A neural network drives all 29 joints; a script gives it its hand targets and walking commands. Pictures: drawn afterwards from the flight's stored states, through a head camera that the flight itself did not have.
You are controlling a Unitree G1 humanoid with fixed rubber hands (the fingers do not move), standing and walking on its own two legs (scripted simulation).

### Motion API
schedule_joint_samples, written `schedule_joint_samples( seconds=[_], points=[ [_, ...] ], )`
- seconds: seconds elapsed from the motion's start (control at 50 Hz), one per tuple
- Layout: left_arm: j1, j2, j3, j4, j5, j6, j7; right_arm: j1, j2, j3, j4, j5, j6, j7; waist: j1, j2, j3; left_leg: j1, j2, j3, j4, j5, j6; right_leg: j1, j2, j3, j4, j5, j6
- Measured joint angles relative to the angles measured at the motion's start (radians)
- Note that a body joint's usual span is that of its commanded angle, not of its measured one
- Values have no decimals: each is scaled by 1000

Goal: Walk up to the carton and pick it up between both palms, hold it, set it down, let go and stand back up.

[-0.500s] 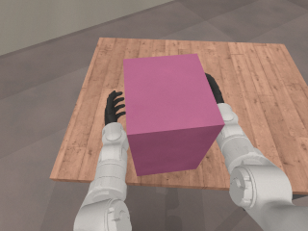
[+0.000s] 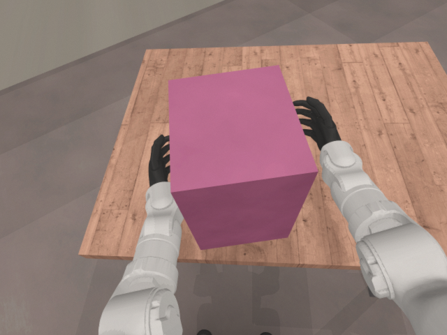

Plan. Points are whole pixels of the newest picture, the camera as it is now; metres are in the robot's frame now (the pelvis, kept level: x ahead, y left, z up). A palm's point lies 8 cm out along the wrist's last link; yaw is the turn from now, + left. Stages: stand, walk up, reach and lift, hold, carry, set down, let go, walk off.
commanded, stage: set down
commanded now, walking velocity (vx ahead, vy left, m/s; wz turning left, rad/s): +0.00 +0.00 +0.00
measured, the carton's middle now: (235, 168) +0.39 +0.04 +0.03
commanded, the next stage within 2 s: none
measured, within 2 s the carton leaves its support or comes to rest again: neither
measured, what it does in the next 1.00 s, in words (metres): stands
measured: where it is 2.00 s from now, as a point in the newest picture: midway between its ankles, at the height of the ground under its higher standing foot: outside the picture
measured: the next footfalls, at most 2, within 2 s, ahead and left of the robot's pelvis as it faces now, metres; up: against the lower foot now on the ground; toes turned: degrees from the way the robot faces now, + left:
none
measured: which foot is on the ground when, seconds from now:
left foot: down 0.00-1.00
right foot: down 0.00-1.00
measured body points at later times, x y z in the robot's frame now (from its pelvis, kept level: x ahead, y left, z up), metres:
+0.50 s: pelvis -0.03 +0.00 +0.00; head +0.03 +0.01 +0.44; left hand +0.31 +0.19 +0.02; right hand +0.38 -0.18 +0.02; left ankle -0.01 +0.16 -0.74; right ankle +0.00 -0.07 -0.74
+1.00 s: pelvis -0.03 +0.00 +0.00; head +0.03 +0.03 +0.45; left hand +0.25 +0.20 +0.02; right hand +0.31 -0.21 -0.01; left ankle -0.01 +0.16 -0.74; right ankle +0.00 -0.07 -0.74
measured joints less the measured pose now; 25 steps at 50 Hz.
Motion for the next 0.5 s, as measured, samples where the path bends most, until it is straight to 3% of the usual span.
schedule_joint_samples(
  seconds=[0.28,0.5],
  points=[
    [157,1,-69,-122,-38,-26,-9,156,-37,29,0,54,-69,48,0,-23,7,0,1,0,0,23,0,0,1,0,0,23,-4],
    [240,11,-157,-268,-57,48,18,260,-69,-24,-36,68,-63,107,0,-64,-9,0,1,0,0,40,1,-1,1,0,0,40,-6]
  ],
)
